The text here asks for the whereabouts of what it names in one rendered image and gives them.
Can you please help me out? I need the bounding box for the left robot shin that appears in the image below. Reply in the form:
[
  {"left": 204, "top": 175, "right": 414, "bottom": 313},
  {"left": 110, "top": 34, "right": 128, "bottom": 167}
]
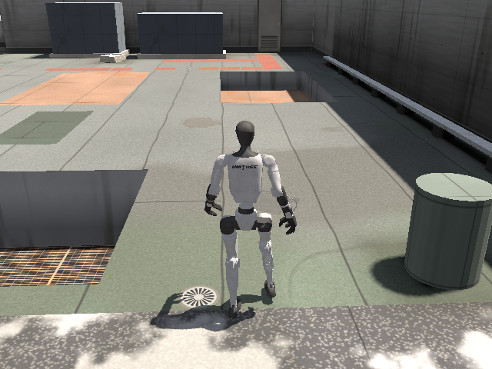
[{"left": 225, "top": 258, "right": 238, "bottom": 308}]

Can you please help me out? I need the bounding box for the right robot upper arm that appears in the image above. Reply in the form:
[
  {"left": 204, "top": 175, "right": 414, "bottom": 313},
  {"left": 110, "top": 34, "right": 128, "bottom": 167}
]
[{"left": 261, "top": 155, "right": 283, "bottom": 198}]

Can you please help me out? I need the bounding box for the left robot forearm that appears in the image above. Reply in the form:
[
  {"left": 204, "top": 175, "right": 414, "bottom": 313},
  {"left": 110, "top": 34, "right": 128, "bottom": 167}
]
[{"left": 205, "top": 184, "right": 217, "bottom": 207}]

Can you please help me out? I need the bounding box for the robot right hand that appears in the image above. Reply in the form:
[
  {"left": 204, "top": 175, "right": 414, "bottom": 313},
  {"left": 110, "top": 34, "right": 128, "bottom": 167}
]
[{"left": 279, "top": 216, "right": 297, "bottom": 234}]

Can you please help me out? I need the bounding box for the right robot foot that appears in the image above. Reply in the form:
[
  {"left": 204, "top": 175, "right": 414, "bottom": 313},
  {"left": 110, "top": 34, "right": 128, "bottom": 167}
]
[{"left": 264, "top": 280, "right": 276, "bottom": 298}]

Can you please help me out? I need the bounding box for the left robot upper arm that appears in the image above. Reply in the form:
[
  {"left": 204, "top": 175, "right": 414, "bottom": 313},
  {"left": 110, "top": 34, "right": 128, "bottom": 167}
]
[{"left": 208, "top": 155, "right": 230, "bottom": 196}]

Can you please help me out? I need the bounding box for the robot left hand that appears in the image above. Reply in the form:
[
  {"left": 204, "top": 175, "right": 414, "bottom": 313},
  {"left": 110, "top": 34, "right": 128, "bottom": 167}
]
[{"left": 204, "top": 203, "right": 222, "bottom": 216}]

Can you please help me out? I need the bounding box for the right robot forearm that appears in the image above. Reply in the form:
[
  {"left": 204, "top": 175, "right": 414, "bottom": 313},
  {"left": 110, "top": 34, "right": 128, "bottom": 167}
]
[{"left": 277, "top": 186, "right": 294, "bottom": 218}]

